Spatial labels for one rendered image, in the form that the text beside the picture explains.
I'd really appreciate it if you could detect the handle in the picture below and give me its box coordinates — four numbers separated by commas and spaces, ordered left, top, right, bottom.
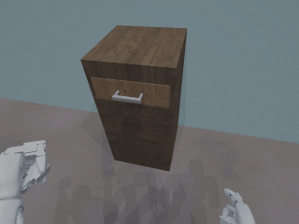
112, 91, 143, 104

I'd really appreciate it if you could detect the left robot forearm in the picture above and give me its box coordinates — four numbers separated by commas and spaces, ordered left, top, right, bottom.
0, 198, 26, 224

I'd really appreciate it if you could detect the cabinet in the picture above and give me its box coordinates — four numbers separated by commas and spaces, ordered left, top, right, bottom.
80, 25, 187, 172

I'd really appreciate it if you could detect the drawer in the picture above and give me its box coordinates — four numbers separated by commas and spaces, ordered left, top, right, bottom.
91, 77, 171, 107

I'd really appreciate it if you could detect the right robot hand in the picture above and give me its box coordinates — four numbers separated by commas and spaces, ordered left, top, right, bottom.
220, 189, 256, 224

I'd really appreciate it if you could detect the left robot hand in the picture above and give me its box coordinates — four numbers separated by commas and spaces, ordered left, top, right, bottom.
0, 140, 50, 200

